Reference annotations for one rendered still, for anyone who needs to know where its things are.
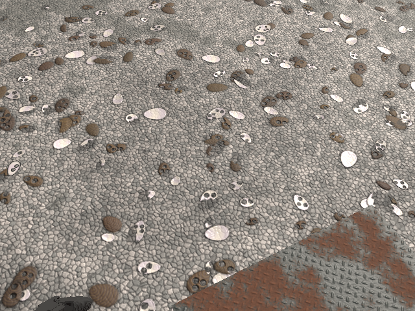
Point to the left robot hand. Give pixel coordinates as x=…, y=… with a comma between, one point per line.
x=78, y=303

